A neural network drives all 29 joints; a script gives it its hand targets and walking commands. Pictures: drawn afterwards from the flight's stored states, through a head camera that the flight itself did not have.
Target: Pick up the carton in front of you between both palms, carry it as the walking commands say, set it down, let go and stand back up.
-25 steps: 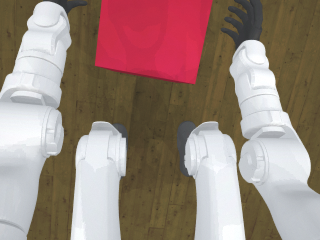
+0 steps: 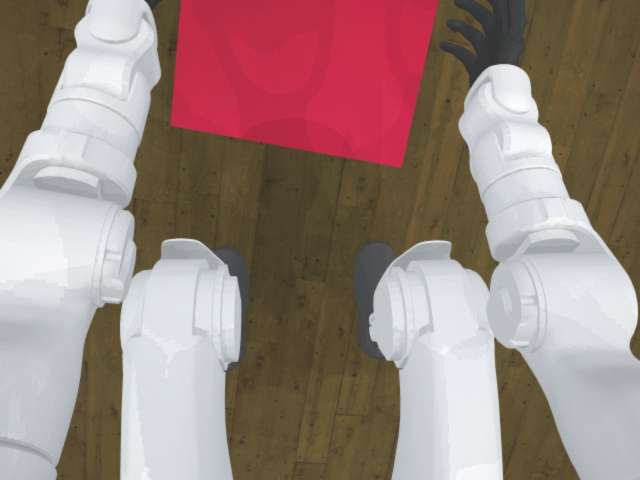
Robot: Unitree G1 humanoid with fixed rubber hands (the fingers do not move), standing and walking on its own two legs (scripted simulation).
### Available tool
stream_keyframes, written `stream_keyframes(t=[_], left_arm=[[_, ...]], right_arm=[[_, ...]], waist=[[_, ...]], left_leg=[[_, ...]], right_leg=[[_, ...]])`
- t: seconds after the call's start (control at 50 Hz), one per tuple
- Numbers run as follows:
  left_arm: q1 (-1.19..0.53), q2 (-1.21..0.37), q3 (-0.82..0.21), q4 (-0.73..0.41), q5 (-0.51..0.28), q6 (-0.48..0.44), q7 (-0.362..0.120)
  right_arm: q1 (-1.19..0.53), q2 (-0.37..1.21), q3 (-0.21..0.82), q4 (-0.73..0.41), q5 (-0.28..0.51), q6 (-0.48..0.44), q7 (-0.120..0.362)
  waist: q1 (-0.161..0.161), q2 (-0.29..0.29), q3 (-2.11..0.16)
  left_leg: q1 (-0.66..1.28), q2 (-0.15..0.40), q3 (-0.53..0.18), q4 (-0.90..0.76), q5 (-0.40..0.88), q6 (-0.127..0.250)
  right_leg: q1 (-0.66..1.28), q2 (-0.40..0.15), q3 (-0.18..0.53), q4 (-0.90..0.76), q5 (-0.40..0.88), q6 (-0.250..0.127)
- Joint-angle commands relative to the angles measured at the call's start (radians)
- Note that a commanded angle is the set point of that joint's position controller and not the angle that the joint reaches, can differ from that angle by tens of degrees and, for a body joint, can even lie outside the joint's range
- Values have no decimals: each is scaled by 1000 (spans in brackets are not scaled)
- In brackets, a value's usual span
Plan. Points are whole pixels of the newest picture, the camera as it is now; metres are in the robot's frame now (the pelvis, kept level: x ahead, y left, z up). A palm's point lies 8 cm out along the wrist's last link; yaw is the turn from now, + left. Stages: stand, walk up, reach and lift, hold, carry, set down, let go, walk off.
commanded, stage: reach and lift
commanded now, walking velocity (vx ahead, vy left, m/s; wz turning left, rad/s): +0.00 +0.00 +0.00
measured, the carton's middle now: (300, 58) +0.51 +0.03 -0.25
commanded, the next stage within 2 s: none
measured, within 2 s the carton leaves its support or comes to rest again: leaves its support in 0.46 s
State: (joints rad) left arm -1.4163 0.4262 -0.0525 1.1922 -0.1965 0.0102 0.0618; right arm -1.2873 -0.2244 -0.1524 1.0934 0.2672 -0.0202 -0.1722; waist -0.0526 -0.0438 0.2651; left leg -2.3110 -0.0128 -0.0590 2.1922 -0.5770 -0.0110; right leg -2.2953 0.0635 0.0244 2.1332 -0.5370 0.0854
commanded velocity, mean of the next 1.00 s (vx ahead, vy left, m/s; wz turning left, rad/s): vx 0.00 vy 0.00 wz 0.00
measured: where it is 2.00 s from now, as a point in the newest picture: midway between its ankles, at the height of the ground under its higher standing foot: (302, 323)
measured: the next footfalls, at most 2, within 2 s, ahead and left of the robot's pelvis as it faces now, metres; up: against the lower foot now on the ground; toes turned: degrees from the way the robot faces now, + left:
none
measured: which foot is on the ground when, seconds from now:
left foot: down 0.00-1.00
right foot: down 0.00-1.00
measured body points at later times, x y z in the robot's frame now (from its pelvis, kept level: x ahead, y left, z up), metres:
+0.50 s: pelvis +0.00 +0.00 +0.00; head +0.35 +0.04 +0.27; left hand +0.55 +0.17 -0.18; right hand +0.53 -0.14 -0.17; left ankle +0.10 +0.12 -0.34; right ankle +0.12 -0.13 -0.34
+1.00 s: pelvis -0.01 -0.01 +0.09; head +0.25 +0.04 +0.46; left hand +0.50 +0.18 +0.02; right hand +0.50 -0.13 +0.02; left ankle +0.10 +0.13 -0.34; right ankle +0.12 -0.14 -0.34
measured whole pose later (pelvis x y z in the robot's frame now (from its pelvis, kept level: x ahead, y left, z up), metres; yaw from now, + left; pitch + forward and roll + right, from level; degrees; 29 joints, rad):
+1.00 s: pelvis -0.01 -0.01 +0.09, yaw +4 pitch +42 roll -2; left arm -1.14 0.11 0.34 0.91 0.20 0.31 0.04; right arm -1.01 0.05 -0.57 0.69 -0.18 0.29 -0.11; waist -0.04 -0.01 -0.15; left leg -2.10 -0.11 -0.09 1.85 -0.49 -0.05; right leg -2.07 0.11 0.09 1.83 -0.50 0.10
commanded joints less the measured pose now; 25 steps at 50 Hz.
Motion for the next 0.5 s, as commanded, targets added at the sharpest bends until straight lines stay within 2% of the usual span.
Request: stream_keyframes(t=[0.0, 0.14, 0.16, 0.2, 0.22, 0.28, 0.32, 0.38, 0.48], left_arm=[[-244, 80, 16, -78, 2, -21, 3], [-337, -37, -63, -67, -33, -30, 2], [-364, -101, -93, -72, -40, -31, -5], [-365, -121, -81, -41, -23, -31, -8], [-412, -241, -111, -54, -16, -27, -27], [-555, -627, -173, -72, -8, -11, -104], [-568, -793, -145, -82, 24, 11, -154], [-541, -915, -109, -125, 53, 32, -195], [-549, -1058, -154, -284, 18, 50, -200]], right_arm=[[-152, -52, -14, -84, -9, -19, -4], [-252, 69, 53, -82, 21, -23, -7], [-273, 115, 63, -82, 17, -24, -3], [-258, 121, 22, -45, -28, -22, -7], [-300, 221, 37, -53, -46, -21, 9], [-477, 584, 80, -73, -88, 1, 98], [-570, 733, 73, -102, -133, 32, 158], [-598, 858, 78, -156, -158, 66, 210], [-604, 1026, 164, -287, -93, 102, 243]], waist=[[10, 124, -1088], [23, 117, -1079], [17, 121, -1074], [-7, 130, -1057], [-15, 138, -1048], [-17, 142, -1061], [-14, 131, -1046], [2, 112, -1055], [37, 111, -1305]], left_leg=[[614, 8, 31, -201, 312, 2], [601, 1, 33, -223, 252, 12], [598, -6, 35, -227, 244, 11], [585, -14, 36, -229, 227, 4], [582, -23, 34, -234, 220, 5], [568, -52, 35, -216, 259, 11], [523, -69, 52, -209, 243, 14], [526, -85, 71, -197, 285, 19], [686, -101, 103, -176, 449, 17]], right_leg=[[498, -1, -103, -134, 303, -5], [537, 13, -90, -149, 265, -10], [547, 19, -91, -151, 260, -14], [554, 26, -95, -152, 255, -13], [553, 36, -99, -153, 249, -17], [528, 68, -103, -129, 274, -24], [508, 78, -114, -118, 253, -27], [498, 89, -131, -103, 281, -24], [574, 102, -145, -85, 405, -18]])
